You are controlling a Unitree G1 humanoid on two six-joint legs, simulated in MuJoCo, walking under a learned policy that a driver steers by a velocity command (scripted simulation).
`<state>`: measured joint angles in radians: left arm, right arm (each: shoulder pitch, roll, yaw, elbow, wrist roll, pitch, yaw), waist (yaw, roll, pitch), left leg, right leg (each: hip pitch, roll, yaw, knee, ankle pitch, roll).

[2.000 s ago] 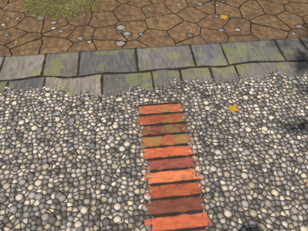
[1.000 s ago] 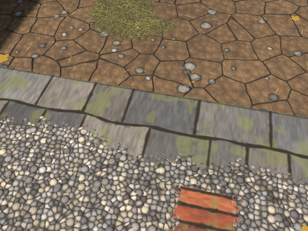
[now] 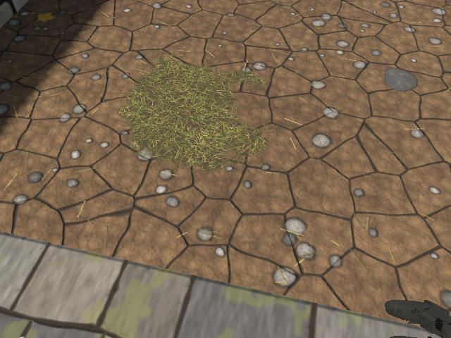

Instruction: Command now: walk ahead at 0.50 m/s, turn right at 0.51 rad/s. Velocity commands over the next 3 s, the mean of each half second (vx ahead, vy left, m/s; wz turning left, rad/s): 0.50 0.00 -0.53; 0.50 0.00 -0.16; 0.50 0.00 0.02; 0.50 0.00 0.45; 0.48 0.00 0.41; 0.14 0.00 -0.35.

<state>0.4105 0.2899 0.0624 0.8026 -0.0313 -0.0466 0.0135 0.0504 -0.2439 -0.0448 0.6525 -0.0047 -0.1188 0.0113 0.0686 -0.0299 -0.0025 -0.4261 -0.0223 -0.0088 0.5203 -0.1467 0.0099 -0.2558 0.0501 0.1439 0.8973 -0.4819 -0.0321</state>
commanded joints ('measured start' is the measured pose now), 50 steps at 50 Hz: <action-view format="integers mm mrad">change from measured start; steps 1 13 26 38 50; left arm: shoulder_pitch -63 -287 -5 -97 -41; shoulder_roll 127 28 182 127 117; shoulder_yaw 24 6 58 31 20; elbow -120 -211 -189 -120 -52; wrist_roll -4 11 20 26 34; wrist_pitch -18 10 -8 -37 2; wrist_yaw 0 -46 -49 -17 3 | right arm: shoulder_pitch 252 192 179 28 321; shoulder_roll -139 -185 -200 -98 -251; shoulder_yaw -51 -65 -38 -17 -67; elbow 10 103 67 62 102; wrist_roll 3 2 57 7 -1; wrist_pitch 13 10 -11 31 10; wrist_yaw -9 -17 5 1 23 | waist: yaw -145 -118 44 -32 -198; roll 142 88 -89 -24 29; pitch -101 46 -208 23 -237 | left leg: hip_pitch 554 338 -398 -242 446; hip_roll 380 270 92 144 164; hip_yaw -482 68 -48 -22 -102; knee -229 -364 843 216 9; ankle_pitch -219 212 -330 242 161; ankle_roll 193 156 0 -48 153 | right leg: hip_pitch -560 -439 507 116 104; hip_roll -104 -164 -377 -204 -167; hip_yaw -12 -99 446 -28 -94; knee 376 -84 -587 -741 -80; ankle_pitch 45 503 244 562 754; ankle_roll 12 33 -296 -191 -70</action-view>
